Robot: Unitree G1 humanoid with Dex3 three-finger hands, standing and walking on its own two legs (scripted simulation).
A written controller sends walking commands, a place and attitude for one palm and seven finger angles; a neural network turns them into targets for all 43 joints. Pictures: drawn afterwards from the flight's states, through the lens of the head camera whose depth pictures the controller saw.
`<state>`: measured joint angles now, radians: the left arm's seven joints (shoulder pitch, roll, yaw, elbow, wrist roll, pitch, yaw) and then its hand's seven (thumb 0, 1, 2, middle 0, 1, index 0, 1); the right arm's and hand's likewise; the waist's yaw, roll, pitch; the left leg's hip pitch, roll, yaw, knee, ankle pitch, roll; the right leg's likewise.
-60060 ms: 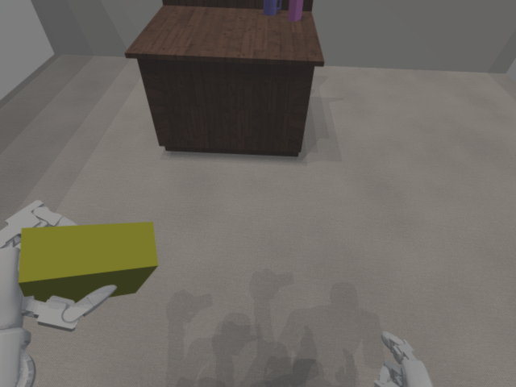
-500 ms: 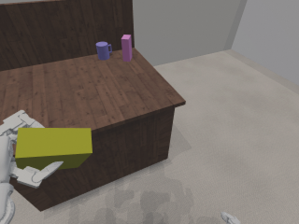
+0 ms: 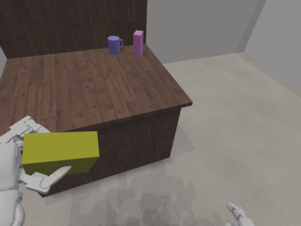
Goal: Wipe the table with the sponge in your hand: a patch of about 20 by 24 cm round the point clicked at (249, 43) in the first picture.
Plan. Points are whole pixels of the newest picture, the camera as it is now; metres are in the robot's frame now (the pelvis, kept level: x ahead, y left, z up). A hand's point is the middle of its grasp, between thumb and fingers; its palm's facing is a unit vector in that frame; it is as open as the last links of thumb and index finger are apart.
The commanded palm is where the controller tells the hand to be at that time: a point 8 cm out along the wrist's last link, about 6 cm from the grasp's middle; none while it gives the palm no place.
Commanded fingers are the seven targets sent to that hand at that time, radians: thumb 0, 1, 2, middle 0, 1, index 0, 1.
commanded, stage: stop stepping back and stand still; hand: left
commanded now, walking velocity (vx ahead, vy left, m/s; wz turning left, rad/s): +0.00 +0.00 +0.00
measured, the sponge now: (72, 155) +0.23 +0.19 +0.14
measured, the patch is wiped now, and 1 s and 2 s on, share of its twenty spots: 1.00 1.00 1.00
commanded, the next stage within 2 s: stand and wait in 0.96 s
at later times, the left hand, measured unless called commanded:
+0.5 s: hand (39, 138) +0.25 +0.26 +0.16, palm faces +0.35 -0.88 -0.32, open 9.3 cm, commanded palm +0.20 +0.30 +0.19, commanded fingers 0.00 0.10 1.30 -1.20 -1.60 -1.20 -1.60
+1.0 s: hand (30, 139) +0.24 +0.27 +0.17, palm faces +0.37 -0.87 -0.32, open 9.3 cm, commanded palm +0.19 +0.31 +0.19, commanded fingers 0.00 0.10 1.30 -1.20 -1.60 -1.20 -1.60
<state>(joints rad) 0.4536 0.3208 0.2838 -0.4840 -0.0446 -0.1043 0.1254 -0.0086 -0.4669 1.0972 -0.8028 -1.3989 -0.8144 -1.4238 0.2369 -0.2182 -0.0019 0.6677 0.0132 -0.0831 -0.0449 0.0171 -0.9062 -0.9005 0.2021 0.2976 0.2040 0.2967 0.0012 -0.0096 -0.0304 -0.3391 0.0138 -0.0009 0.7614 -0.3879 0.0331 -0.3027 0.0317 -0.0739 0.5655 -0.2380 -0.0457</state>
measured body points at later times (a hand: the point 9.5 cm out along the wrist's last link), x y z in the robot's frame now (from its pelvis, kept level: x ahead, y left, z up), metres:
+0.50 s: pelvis +0.03 +0.02 +0.01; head +0.02 +0.04 +0.46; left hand +0.22 +0.30 +0.18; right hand +0.21 -0.21 -0.05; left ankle +0.02 +0.11 -0.73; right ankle +0.04 -0.10 -0.73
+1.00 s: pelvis +0.02 +0.04 +0.01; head +0.01 +0.05 +0.46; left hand +0.21 +0.32 +0.18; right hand +0.19 -0.20 -0.06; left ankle +0.02 +0.11 -0.73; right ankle +0.04 -0.10 -0.73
